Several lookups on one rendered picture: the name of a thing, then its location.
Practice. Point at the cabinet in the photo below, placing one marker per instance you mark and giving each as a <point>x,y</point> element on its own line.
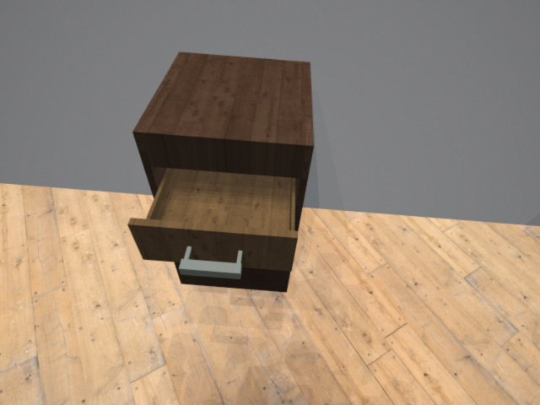
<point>242,115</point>

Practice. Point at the handle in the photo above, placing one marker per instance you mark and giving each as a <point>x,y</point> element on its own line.
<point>209,268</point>

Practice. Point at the drawer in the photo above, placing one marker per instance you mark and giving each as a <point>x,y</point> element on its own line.
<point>219,214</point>

